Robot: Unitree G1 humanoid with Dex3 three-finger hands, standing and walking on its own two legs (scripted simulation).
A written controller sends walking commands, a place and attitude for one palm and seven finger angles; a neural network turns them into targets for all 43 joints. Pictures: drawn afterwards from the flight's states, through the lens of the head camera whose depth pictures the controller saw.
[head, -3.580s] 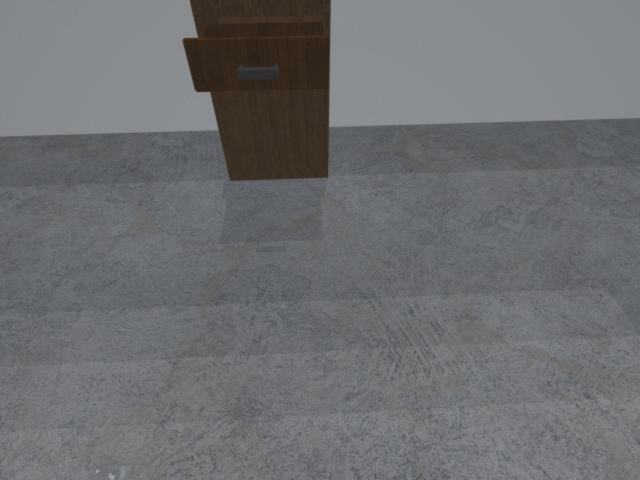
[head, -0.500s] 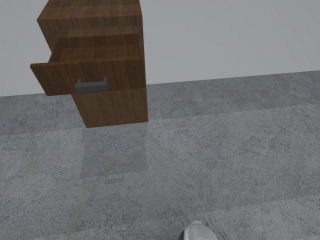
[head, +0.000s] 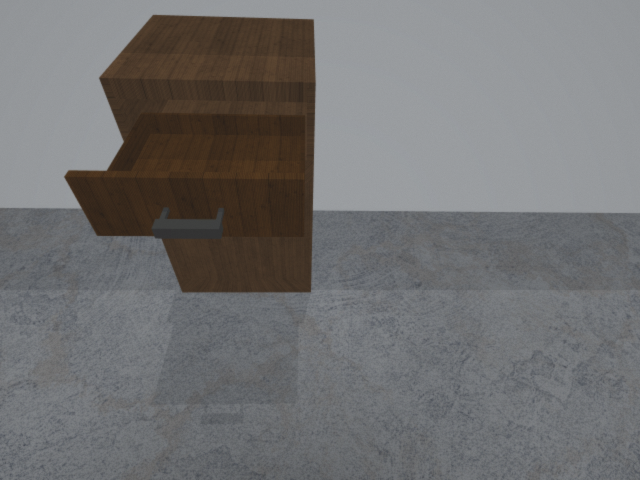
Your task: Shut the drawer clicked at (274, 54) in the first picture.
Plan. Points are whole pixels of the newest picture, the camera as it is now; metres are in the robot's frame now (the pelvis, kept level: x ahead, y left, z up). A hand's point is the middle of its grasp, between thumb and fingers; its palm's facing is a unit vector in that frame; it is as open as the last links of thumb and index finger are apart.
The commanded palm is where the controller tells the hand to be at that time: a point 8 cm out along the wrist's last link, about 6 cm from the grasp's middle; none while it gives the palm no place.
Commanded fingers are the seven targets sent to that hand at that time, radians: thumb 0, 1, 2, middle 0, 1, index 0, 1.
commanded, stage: take the last steps up to it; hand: left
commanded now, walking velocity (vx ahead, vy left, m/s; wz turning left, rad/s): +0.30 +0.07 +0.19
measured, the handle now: (190, 220) +0.58 +0.29 -0.06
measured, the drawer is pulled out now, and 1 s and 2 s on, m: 0.30 0.30 0.30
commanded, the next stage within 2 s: come to a stop and stand still in 1.00 s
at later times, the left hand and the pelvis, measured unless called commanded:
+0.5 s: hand out of the picture +0.10 +0.17 -0.16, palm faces +0.16 -0.96 -0.22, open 7.3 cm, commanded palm none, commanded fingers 0.00 0.90 0.90 -0.20 -0.30 -0.20 -0.30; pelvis +0.10 -0.01 +0.00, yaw +5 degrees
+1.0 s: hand (173, 445) +0.21 +0.24 -0.17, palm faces +0.14 -0.97 -0.19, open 7.3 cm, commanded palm none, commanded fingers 0.00 0.90 0.90 -0.20 -0.30 -0.20 -0.30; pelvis +0.24 +0.06 +0.00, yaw +3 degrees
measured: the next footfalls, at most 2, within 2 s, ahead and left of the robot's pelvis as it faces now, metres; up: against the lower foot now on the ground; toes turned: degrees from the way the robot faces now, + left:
left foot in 0.04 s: +0.10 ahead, +0.11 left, +0.00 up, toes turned +7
right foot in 0.42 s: +0.16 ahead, -0.12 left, +0.00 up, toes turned -4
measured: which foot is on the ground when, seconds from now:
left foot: up 0.00-0.02, down 0.04-0.42, up 0.44-0.80, down 0.82-1.00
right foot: down 0.00-0.06, up 0.08-0.40, down 0.42-0.82, up 0.84-1.00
